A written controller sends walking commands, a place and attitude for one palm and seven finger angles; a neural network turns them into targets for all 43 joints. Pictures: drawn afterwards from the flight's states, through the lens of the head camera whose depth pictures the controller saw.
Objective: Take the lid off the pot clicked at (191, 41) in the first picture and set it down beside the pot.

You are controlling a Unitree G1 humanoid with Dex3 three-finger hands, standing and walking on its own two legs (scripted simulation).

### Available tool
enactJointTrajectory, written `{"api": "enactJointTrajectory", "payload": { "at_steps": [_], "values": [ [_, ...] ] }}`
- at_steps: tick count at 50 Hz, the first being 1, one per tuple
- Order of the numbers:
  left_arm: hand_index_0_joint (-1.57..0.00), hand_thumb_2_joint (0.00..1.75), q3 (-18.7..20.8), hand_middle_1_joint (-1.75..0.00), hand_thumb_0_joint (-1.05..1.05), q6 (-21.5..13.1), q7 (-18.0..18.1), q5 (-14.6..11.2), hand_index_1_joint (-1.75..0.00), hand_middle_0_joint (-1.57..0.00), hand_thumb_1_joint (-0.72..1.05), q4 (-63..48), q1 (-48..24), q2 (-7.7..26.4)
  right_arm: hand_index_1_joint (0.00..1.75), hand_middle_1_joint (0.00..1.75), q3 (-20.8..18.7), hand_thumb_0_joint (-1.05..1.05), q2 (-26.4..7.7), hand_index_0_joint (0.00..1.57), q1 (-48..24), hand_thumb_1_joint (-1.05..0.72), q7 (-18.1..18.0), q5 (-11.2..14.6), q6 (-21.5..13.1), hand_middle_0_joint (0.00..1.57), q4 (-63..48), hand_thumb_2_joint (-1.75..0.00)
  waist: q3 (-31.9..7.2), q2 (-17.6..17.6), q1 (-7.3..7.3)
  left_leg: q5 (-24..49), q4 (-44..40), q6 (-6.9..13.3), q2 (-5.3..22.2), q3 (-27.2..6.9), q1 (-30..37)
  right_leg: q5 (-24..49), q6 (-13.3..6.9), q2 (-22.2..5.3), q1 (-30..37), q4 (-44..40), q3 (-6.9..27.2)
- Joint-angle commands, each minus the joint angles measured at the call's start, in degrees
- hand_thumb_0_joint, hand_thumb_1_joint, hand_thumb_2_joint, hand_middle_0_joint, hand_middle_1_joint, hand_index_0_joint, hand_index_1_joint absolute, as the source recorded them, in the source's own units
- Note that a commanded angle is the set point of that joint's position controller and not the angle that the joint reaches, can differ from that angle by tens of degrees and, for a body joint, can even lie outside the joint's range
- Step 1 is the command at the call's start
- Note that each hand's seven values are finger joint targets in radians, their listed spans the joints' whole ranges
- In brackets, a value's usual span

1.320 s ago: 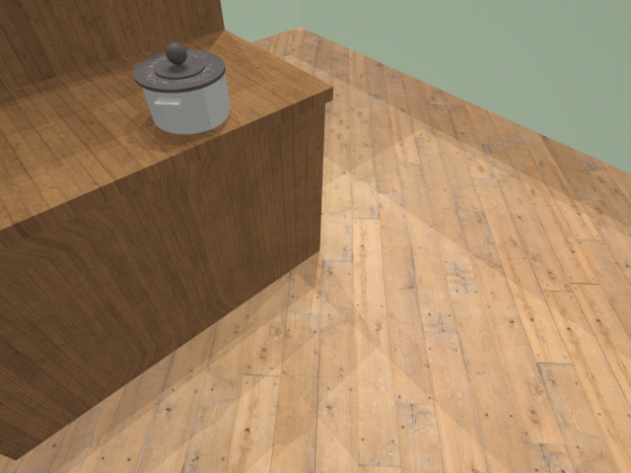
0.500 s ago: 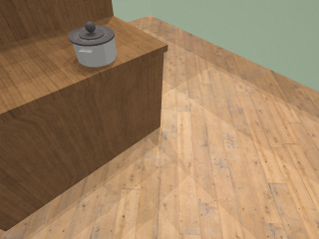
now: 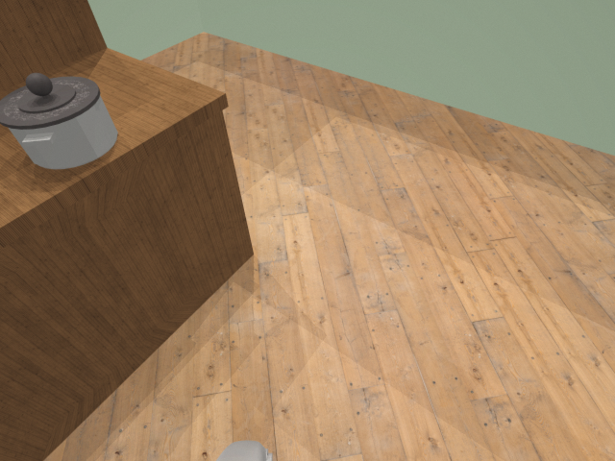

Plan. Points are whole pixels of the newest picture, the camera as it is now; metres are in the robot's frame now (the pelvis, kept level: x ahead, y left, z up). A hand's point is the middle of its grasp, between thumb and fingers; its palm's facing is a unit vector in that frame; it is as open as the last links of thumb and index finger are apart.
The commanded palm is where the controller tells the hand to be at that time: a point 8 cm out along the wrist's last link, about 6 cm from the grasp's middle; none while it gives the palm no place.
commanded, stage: walk to a spot facing it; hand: left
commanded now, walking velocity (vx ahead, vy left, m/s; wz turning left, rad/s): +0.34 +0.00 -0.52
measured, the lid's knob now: (39, 84) +0.72 +0.63 +0.12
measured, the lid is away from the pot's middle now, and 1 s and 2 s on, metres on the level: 0.00 0.00 0.00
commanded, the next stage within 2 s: turn to face it in 0.94 s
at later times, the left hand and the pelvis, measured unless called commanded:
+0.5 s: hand (191, 380) +0.27 +0.25 -0.19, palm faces -0.16 -0.96 -0.21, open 7.4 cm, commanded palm none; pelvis +0.23 +0.04 -0.01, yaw -17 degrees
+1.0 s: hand (336, 232) +0.62 +0.01 -0.17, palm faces -0.57 -0.80 -0.19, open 7.3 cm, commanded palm none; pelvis +0.41 -0.07 -0.02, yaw -34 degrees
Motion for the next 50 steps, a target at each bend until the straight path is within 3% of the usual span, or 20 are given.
{"api": "enactJointTrajectory", "payload": {
  "at_steps": [1,11,14,16,17,18,19,21,22,25,28,36,39,41,42,43,44,45,46,50],
  "values": [
    [-0.2,0.9,1.97,-0.3,0.0,-2.28,1.01,-0.28,-0.3,-0.2,0.9,-2.34,4.06,10.06,0.3,0.3,-1.03,0.0,-2.67,0.2,-5.25,-0.9,0.28,0.34,-2.03,0.2,-6.79,-0.9,3.39,-4.6,-1.29,6.31,-1.46,-1.37,1.29,-2.03,-11.59,17.09,-5.06,-14.74,5.13,-13.63,18.17],
    [-0.2,0.9,1.84,-0.3,0.0,-2.5,2.51,0.46,-0.3,-0.2,0.9,-0.29,8.87,8.28,0.3,0.3,-0.19,0.0,-0.99,0.2,-18.06,-0.9,0.68,0.82,-3.39,0.2,-12.56,-0.9,5.54,-7.22,2.4,5.42,-14.93,-0.23,-1.03,0.0,-12.26,36.29,-5.45,-13.91,12.56,-9.48,19.92],
    [-0.2,0.9,2.52,-0.3,0.0,-2.42,2.62,0.54,-0.3,-0.2,0.9,-1.09,4.9,10.46,0.3,0.3,-0.35,0.0,-1.57,0.2,-12.69,-0.9,0.32,1.15,-4.15,0.2,-11.72,-0.9,2.9,-8.39,-1.02,3.29,-26.3,1.46,-4.31,2.39,3.34,48.27,-3.93,-12.95,8.64,-3.45,17.8],
    [-0.2,0.9,3.32,-0.3,0.0,-2.9,2.44,-0.15,-0.3,-0.2,0.9,-2.1,1.7,11.5,0.3,0.3,-1.31,0.0,-4.93,0.2,4.3,-0.9,-1.04,0.92,-4.73,0.2,-6.54,-0.9,-5.19,-8.02,-8.45,10.96,-34.75,3.26,-5.58,0.94,26.39,49.83,-0.84,-8.94,0.92,13.08,14.95],
    [-0.2,0.9,3.46,-0.3,0.0,-3.08,1.87,-0.98,-0.3,-0.2,0.9,-2.81,2.23,9.27,0.3,0.3,-2.7,0.0,-10.51,0.2,13.78,-0.9,-1.87,0.25,-4.99,0.2,-4.03,-0.9,-12.43,-0.56,-11.59,13.09,-34.97,6.14,5.19,-9.51,41.81,32.42,1.06,-4.1,-8.97,27.84,11.5],
    [-0.2,0.9,3.01,-0.3,0.0,-3.05,0.88,-1.87,-0.3,-0.2,0.9,-3.5,5.38,5.29,0.3,0.3,-3.61,0.0,-15.13,0.2,17.16,-0.9,-1.91,-0.06,-5.21,0.2,-3.18,-0.9,-16.82,15.26,-9.35,17.91,-40.97,13.24,23.7,-32.62,49.08,-12.25,3.34,2.54,-23.33,47.95,5.08],
    [-0.2,0.9,2.68,-0.3,0.0,-2.68,0.86,-1.38,-0.3,-0.2,0.9,-4.18,2.61,6.38,0.3,0.3,-3.05,0.0,-13.41,0.2,14.32,-0.9,-1.76,1.08,-4.53,0.2,-4.22,-0.9,-12.08,9.23,-8.09,14.35,-45.86,15.46,25.07,-36.05,40.82,-12.39,2.75,-1.69,-25.26,54.57,7.16],
    [-0.2,0.9,3.01,-0.3,0.0,-1.51,0.03,-0.14,-0.3,-0.2,0.9,-4.74,-2.72,5.39,0.3,0.3,-1.13,0.0,-5.65,0.2,5.48,-0.9,-1.91,0.65,-5.47,0.2,-5.34,-0.9,1.61,6.41,-4.35,4.03,-51.28,12.6,20.11,-23.97,23.04,-4.07,3.99,-6.51,-27.78,56.13,4.41],
    [-0.2,0.9,3.14,-0.3,0.0,-0.55,-0.76,0.34,-0.3,-0.2,0.9,-4.74,-3.17,5.2,0.3,0.3,-0.24,0.0,-3.0,0.2,4.0,-0.9,-1.85,0.44,-5.79,0.2,-5.34,-0.9,4.41,5.96,-2.63,3.72,-52.43,10.61,17.23,-18.11,17.72,-1.5,4.1,-8.04,-25.9,54.03,3.77],
    [-0.2,0.9,2.83,-0.3,0.0,1.81,-1.65,0.8,-0.3,-0.2,0.9,-5.18,-2.57,2.91,0.3,0.3,0.02,0.0,-1.78,0.2,4.31,-0.9,-2.05,0.45,-6.78,0.2,-3.89,-0.9,3.22,6.07,-0.18,12.36,-52.08,8.92,13.62,-4.57,14.93,2.18,5.09,-9.54,-24.25,48.33,1.84],
    [-0.2,0.9,2.58,-0.3,0.0,2.82,-2.22,0.99,-0.3,-0.2,0.9,-6.79,-6.9,2.93,0.3,0.3,-0.16,0.0,-2.67,0.2,6.67,-0.9,-1.92,0.83,-7.1,0.2,-2.98,-0.9,4.11,5.9,-0.75,13.94,-53.77,8.89,12.6,1.43,17.96,7.19,6.3,-10.54,-29.11,43.75,0.06],
    [-0.2,0.9,1.39,-0.3,0.0,2.55,-3.06,0.67,-0.3,-0.2,0.9,-12.07,-24.08,2.71,0.3,0.3,-0.23,0.0,-5.01,0.2,14.87,-0.9,-1.95,0.38,-6.4,0.2,-0.49,-0.9,7.11,4.59,-5.7,28.01,-51.86,8.32,12.6,8.95,28.08,11.73,5.99,-8.63,-29.83,18.84,-6.76],
    [-0.2,0.9,1.51,-0.3,0.0,2.17,-2.79,0.5,-0.3,-0.2,0.9,-12.55,-24.76,3.85,0.3,0.3,-0.79,0.0,-6.59,0.2,15.13,-0.9,-1.9,0.16,-5.75,0.2,-0.15,-0.9,5.46,5.46,-5.39,37.8,-46.85,8.01,14.6,11.26,32.25,7.84,3.88,-6.85,-26.09,13.84,-8.13],
    [-0.2,0.9,2.03,-0.3,0.0,1.62,-2.57,0.61,-0.3,-0.2,0.9,-11.36,-20.05,5.13,0.3,0.3,-1.03,0.0,-8.19,0.2,14.6,-0.9,-1.91,0.2,-5.43,0.2,-0.64,-0.9,1.32,5.52,-2.96,52.31,-36.91,7.24,14.46,13.58,34.16,3.74,1.88,-3.42,-18.45,11.23,-10.26],
    [-0.2,0.9,2.52,-0.3,0.0,1.08,-2.3,0.78,-0.3,-0.2,0.9,-9.69,-14.02,6.54,0.3,0.3,-1.17,0.0,-9.19,0.2,13.8,-0.9,-1.83,0.38,-5.24,0.2,-1.28,-0.9,-2.68,5.54,-0.06,54.67,-27.3,5.96,13.49,14.68,32.07,3.74,0.87,-1.88,-9.22,8.15,-10.99],
    [-0.2,0.9,3.48,-0.3,0.0,0.38,-1.92,0.93,-0.3,-0.2,0.9,-7.09,-4.88,9.86,0.3,0.3,-1.01,0.0,-9.33,0.2,12.61,-0.9,-1.36,0.9,-4.99,0.2,-2.26,-0.9,-8.9,2.91,4.43,46.37,-13.44,3.33,12.14,15.89,23.1,9.3,-0.73,-3.1,7.8,3.99,-9.02],
    [-0.2,0.9,4.86,-0.3,0.0,-0.26,-1.02,0.77,-0.3,-0.2,0.9,-6.21,0.79,17.07,0.3,0.3,-0.26,0.0,-5.51,0.2,14.91,-0.9,-0.71,1.81,-4.72,0.2,-4.16,-0.9,-16.62,-10.3,5.69,1.4,5.97,-0.2,3.63,15.16,1.95,18.1,-7.56,-19.9,26.38,2.6,16.76],
    [-0.2,0.9,5.63,-0.3,0.0,0.22,-0.23,-0.85,-0.3,-0.2,0.9,-5.73,2.35,20.8,0.3,0.3,-0.13,0.0,-4.39,0.2,11.13,-0.9,-1.37,1.94,-4.68,0.2,-6.03,-0.9,-19.81,-12.44,5.36,-17.59,19.67,-1.05,-1.04,6.56,-7.8,28.22,-12.86,-28.41,29.15,-2.79,33.04],
    [-0.2,0.9,5.54,-0.3,0.0,0.52,0.26,-1.34,-0.3,-0.2,0.9,-6.29,-0.48,19.58,0.3,0.3,-0.54,0.0,-4.76,0.2,7.56,-0.9,-1.8,1.68,-4.6,0.2,-6.6,-0.9,-13.16,-4.47,4.53,-13.14,21.01,-0.27,2.16,-0.01,-9.96,26.31,-13.6,-27.89,23.53,-4.23,28.1],
    [-0.2,0.9,3.1,-0.3,0.0,-0.58,0.84,-0.78,-0.3,-0.2,0.9,-9.38,-13.24,12.88,0.3,0.3,-0.33,0.0,-3.24,0.2,7.06,-0.9,-1.66,0.39,-2.16,0.2,-4.83,-0.9,-1.5,-0.52,-3.35,-1.57,10.35,-1.7,5.92,-1.96,-1.11,21.66,-5.94,-18.79,-6.1,-9.92,13.81]
  ]
}}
